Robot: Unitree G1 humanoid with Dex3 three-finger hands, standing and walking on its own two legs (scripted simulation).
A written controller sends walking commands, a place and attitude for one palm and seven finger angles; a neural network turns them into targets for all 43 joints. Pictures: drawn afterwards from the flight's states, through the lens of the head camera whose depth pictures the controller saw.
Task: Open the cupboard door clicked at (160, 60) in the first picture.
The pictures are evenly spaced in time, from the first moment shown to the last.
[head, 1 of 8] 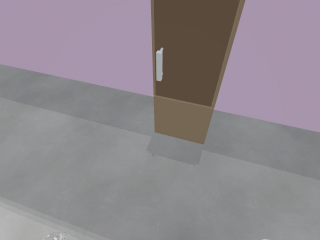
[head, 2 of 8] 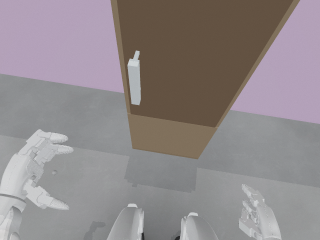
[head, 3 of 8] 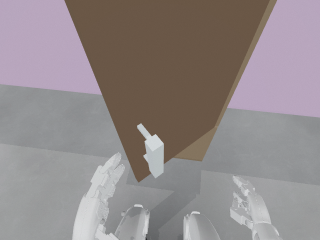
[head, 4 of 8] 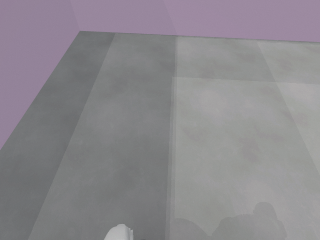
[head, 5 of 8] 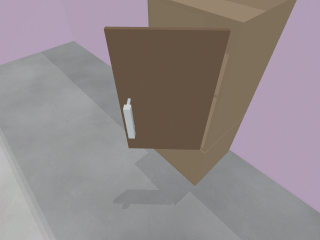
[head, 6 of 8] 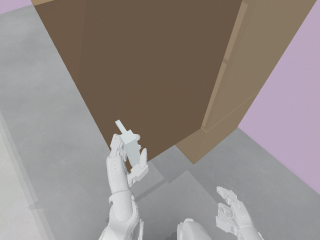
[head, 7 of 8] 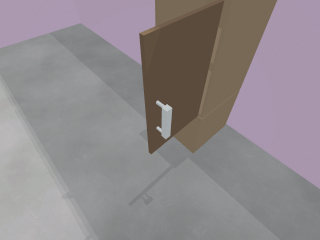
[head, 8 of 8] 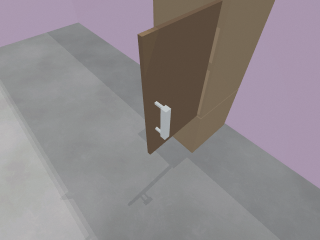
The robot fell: no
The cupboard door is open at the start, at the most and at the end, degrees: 0 92 92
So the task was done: yes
